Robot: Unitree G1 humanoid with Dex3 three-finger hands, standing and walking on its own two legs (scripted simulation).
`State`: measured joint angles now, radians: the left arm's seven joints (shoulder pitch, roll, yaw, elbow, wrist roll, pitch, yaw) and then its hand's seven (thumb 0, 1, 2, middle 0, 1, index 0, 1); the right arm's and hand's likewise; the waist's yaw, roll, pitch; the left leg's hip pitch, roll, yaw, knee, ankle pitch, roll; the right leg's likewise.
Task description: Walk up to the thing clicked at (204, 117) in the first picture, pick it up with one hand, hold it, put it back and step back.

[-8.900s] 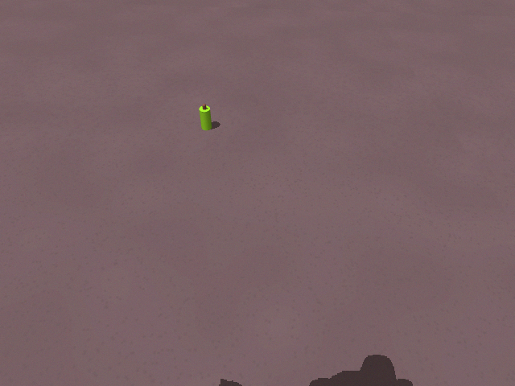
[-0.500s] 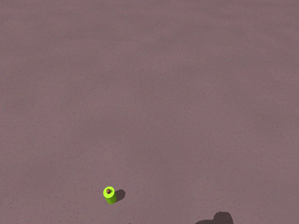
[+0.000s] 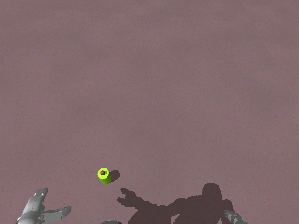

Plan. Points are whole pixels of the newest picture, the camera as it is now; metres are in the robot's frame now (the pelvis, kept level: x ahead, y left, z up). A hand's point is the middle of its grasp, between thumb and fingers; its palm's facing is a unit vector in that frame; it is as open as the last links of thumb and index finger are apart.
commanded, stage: go down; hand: left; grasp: from the side
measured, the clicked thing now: (104, 175) +0.41 +0.23 -0.68
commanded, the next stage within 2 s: none
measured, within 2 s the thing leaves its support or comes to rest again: neither
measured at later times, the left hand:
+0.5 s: hand (51, 215) +0.16 +0.28 -0.18, palm faces +0.09 -0.94 -0.33, open 17.3 cm
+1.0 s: hand (48, 220) +0.15 +0.30 -0.20, palm faces +0.11 -0.95 -0.30, open 17.4 cm
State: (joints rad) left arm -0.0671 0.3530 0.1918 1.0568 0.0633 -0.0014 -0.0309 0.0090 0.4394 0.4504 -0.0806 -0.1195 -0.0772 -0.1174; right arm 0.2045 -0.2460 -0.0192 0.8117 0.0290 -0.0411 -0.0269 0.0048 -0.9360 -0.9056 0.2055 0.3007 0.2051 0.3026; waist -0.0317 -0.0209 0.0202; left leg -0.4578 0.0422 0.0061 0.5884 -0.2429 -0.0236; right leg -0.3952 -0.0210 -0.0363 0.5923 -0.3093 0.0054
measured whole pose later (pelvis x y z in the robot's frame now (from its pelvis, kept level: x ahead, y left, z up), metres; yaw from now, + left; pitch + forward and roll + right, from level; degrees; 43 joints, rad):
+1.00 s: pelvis +0.00 +0.02 -0.10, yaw -1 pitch +20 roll -3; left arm 0.32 0.36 0.31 0.34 -0.04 0.17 -0.12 0.00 -0.54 0.02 -0.09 -0.05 -0.08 -0.06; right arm 0.21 -0.22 -0.01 0.55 0.00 -0.16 -0.07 0.01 -0.90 -0.90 0.21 0.30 0.21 0.30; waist -0.04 0.00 -0.13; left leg -1.07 0.05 -0.04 1.25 -0.53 -0.01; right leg -0.96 -0.02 -0.05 1.20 -0.58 0.03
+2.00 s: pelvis -0.07 +0.01 -0.32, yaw -6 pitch +33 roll -7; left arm -0.43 0.80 0.80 1.02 -0.19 -0.38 -0.64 -0.01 -0.44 0.07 -0.05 -0.06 -0.04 -0.07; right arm 0.09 -0.32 0.07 0.69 -0.03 -0.18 -0.05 0.01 -0.91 -0.90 0.21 0.30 0.21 0.30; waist -0.05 -0.04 -0.13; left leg -2.00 0.07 -0.12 2.06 -0.65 -0.02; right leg -1.88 0.02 -0.07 2.03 -0.73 0.01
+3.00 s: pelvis -0.08 +0.01 -0.39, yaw -9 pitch +31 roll -8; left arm -0.56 0.96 0.88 1.14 -0.28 -0.43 -0.75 -0.01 -0.58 0.05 -0.07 -0.07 -0.04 -0.09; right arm 0.06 -0.36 0.15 0.68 -0.06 -0.18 -0.04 0.00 -0.92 -0.91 0.21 0.30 0.21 0.30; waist -0.08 -0.06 -0.05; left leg -2.18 0.07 -0.17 2.28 -0.66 -0.02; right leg -2.04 0.03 -0.10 2.23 -0.74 0.02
